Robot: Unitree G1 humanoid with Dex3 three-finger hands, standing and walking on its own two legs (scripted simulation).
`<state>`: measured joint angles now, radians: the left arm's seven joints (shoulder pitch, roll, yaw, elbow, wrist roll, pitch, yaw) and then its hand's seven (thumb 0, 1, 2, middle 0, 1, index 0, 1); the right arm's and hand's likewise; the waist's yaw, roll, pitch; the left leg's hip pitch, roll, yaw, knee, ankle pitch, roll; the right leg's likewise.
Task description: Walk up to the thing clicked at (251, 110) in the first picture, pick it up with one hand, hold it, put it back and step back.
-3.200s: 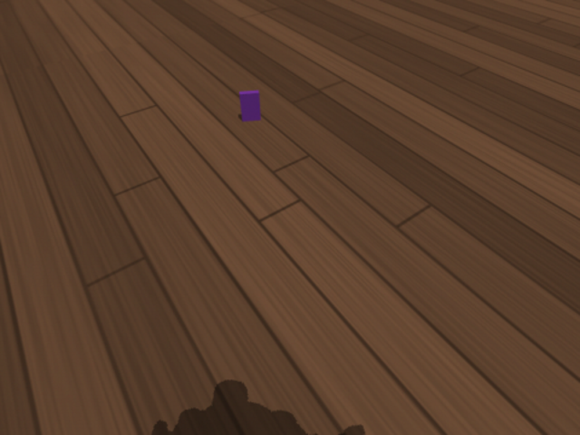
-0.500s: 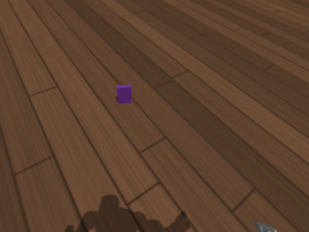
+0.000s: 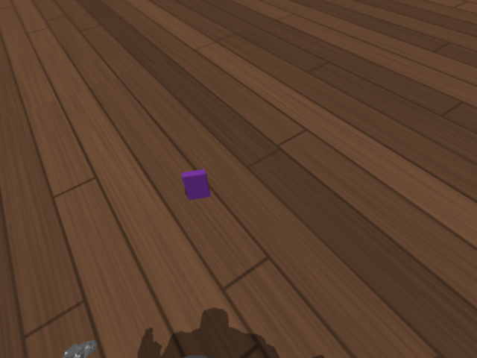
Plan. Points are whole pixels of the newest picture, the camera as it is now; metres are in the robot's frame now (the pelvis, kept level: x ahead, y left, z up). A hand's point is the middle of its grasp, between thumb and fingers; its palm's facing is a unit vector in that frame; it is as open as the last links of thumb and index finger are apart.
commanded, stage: walk up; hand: left
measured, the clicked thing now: (196, 185) +1.02 +0.30 -0.68
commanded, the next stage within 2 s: none
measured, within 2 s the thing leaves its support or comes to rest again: neither
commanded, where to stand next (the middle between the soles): +0.66 +0.06 m, yaw +1 degrees
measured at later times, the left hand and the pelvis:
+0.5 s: hand (96, 338) +0.19 +0.31 -0.16, palm faces +0.02 -0.95 -0.33, open 7.4 cm; pelvis +0.19 +0.04 +0.00, yaw +3 degrees
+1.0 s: hand (139, 224) +0.43 +0.27 -0.11, palm faces +0.00 -0.90 -0.43, open 7.4 cm; pelvis +0.36 -0.01 +0.00, yaw +0 degrees
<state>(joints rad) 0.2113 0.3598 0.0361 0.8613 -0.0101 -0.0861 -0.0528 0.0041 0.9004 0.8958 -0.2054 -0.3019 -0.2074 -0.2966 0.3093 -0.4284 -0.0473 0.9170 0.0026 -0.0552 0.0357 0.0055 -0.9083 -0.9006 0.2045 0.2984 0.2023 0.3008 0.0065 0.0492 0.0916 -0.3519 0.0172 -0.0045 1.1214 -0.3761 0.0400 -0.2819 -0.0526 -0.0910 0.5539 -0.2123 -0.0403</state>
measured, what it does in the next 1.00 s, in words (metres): walks ahead: left foot, then right foot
